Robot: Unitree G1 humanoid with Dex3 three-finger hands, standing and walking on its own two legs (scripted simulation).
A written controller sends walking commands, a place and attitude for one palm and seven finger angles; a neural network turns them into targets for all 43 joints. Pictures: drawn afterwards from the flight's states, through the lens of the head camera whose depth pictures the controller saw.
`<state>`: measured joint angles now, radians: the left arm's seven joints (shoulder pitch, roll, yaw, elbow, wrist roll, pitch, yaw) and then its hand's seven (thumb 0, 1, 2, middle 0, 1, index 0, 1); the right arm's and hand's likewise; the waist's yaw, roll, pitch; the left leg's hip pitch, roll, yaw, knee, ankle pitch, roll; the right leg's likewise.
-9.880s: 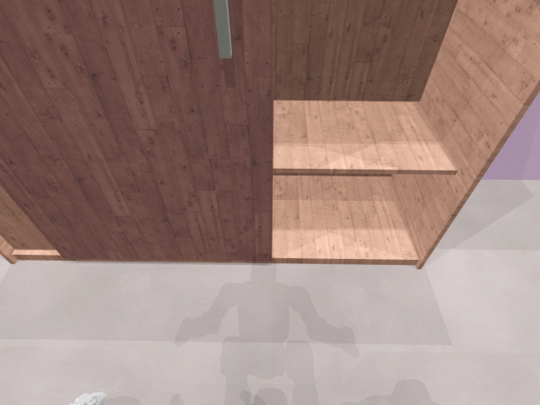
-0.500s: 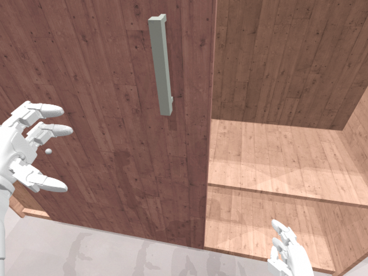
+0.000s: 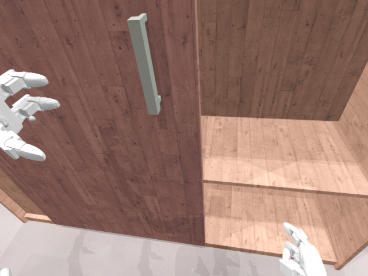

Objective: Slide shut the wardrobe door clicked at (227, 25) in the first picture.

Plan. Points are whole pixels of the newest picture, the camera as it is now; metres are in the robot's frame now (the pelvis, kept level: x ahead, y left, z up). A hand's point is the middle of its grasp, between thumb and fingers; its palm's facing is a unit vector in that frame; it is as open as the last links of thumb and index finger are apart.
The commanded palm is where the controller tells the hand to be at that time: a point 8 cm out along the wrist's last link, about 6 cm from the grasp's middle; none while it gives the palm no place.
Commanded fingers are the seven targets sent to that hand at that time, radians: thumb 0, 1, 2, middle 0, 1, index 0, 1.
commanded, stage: raise the hand with hooked fingers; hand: left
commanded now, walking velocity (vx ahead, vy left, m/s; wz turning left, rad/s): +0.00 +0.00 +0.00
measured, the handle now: (149, 67) +0.46 +0.12 +0.27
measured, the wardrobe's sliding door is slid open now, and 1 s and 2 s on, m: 0.63 0.63 0.63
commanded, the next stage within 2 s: move the hooked fingers beside the handle in 0.28 s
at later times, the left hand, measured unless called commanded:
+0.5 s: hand (28, 116) +0.29 +0.29 +0.27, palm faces +0.07 -0.99 -0.14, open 14.0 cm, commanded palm +0.26 +0.32 +0.27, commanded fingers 0.00 -0.50 0.30 -0.30 -1.20 -0.30 -1.20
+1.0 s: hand (65, 102) +0.34 +0.26 +0.26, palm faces +0.02 -0.99 -0.10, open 14.0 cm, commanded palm +0.31 +0.29 +0.27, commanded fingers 0.00 -0.50 0.30 -0.30 -1.20 -0.30 -1.20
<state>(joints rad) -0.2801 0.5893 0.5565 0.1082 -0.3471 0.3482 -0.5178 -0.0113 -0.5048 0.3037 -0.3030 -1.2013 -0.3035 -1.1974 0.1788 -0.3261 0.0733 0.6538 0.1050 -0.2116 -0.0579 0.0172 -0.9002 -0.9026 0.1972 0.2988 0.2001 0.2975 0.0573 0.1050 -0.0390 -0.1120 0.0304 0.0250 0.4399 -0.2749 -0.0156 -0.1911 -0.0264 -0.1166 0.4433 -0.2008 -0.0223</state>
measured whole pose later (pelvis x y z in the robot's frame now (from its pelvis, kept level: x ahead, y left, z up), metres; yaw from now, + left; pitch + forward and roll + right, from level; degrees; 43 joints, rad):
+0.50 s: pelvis +0.01 +0.01 +0.00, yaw +1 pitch -3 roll +0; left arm -0.32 0.57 0.53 0.10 -0.33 0.36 -0.50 -0.01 -0.51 0.30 -0.30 -1.20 -0.30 -1.20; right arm 0.18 -0.29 0.10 0.66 0.10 -0.22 -0.06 0.02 -0.90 -0.90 0.20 0.30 0.20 0.30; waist 0.08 0.09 -0.04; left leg -0.10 0.02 0.02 0.43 -0.28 0.00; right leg -0.17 -0.04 -0.12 0.43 -0.20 -0.01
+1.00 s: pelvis +0.02 +0.02 +0.00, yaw +0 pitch -1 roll +0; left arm -0.39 0.48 0.44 0.06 -0.30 0.40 -0.39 -0.01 -0.51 0.30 -0.30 -1.20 -0.30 -1.20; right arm 0.16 -0.29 0.08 0.67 0.09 -0.17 -0.06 0.02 -0.90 -0.90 0.20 0.30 0.20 0.30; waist 0.06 0.09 -0.04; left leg -0.10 0.01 0.04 0.41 -0.29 0.01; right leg -0.18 -0.05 -0.10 0.42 -0.21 0.00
